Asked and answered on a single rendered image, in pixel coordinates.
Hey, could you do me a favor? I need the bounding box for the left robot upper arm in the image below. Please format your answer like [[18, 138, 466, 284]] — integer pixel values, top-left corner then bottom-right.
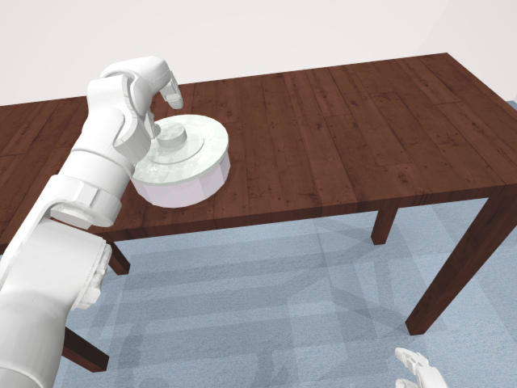
[[0, 217, 112, 388]]

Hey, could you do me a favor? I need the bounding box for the robot right hand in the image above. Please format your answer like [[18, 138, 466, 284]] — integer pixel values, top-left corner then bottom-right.
[[395, 348, 449, 388]]

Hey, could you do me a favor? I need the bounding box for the robot left hand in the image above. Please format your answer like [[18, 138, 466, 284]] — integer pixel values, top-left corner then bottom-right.
[[99, 56, 183, 140]]

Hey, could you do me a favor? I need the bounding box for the knob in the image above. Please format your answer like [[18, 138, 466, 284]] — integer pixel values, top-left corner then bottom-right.
[[156, 122, 187, 148]]

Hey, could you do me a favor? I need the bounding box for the table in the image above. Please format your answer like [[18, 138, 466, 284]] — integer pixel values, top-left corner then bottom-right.
[[0, 53, 517, 373]]

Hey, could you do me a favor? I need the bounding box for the lid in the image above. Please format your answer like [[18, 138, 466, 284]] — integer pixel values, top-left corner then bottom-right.
[[132, 115, 229, 187]]

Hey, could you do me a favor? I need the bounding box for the robot left forearm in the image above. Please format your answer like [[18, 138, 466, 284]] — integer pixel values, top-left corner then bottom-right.
[[0, 68, 152, 290]]

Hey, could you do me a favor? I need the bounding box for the pot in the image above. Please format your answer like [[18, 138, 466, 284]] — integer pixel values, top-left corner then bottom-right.
[[131, 150, 230, 208]]

